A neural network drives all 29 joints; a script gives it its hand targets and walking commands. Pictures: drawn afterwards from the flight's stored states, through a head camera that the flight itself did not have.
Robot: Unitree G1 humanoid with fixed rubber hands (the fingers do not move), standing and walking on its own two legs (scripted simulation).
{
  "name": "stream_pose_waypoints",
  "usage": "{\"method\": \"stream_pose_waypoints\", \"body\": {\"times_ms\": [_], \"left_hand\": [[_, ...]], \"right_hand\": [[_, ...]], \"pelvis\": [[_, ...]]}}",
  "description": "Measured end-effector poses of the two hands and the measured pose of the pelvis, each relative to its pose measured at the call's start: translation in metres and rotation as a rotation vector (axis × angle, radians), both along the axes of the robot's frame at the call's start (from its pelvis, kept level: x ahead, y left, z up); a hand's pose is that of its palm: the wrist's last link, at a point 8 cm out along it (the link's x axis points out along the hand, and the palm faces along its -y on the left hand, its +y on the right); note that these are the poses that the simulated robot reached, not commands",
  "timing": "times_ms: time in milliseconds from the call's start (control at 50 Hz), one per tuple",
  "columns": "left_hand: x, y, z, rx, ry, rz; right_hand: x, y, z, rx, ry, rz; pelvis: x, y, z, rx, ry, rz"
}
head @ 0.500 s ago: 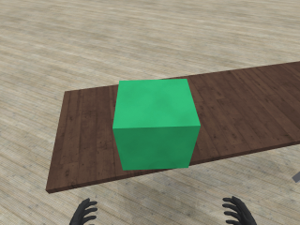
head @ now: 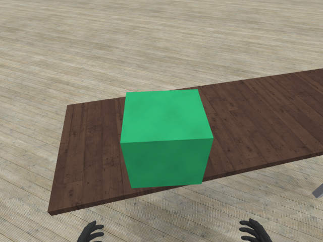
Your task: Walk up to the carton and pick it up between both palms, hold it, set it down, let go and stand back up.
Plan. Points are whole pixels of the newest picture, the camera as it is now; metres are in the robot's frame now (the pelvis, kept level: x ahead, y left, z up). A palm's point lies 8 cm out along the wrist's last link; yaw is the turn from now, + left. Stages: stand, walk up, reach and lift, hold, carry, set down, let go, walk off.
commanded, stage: let go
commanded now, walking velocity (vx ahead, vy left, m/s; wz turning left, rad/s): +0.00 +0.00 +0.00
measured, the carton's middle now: (164, 138) +0.44 +0.02 +0.01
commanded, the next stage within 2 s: stand in 0.16 s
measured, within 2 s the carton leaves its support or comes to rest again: neither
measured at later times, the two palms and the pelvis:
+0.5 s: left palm out of the picture +0.04 +0.25 -0.13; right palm out of the picture +0.08 -0.23 -0.13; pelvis +0.00 +0.00 -0.01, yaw +6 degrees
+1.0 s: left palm out of the picture -0.10 +0.20 -0.16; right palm out of the picture -0.01 -0.21 -0.15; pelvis -0.02 +0.00 -0.01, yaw +9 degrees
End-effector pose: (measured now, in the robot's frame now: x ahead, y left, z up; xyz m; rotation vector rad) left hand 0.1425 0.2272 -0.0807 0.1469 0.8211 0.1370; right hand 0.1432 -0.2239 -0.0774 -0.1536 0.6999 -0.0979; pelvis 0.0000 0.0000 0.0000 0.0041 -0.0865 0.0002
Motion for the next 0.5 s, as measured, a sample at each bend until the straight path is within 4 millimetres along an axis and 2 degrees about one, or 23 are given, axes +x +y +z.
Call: {"method": "stream_pose_waypoints", "body": {"times_ms": [200,280,360,500], "left_hand": [[0.014,0.000,0.004,-0.010,-0.026,-0.017],[0.007,0.007,-0.001,0.027,-0.039,-0.034],[-0.023,0.019,-0.016,0.033,0.016,0.030],[-0.099,0.027,-0.047,0.023,0.213,0.142]], "right_hand": [[0.010,0.008,0.004,0.006,-0.028,0.014],[-0.004,0.001,-0.013,-0.033,0.115,0.025],[-0.032,-0.007,-0.034,-0.045,0.271,0.021],[-0.067,-0.010,-0.052,-0.049,0.389,0.016]], "pelvis": [[-0.002,0.001,0.000,-0.001,0.003,-0.004],[-0.001,0.001,-0.003,-0.013,0.047,0.039],[0.001,0.000,-0.008,-0.019,0.065,0.061],[0.002,0.001,-0.012,-0.025,0.074,0.097]]}}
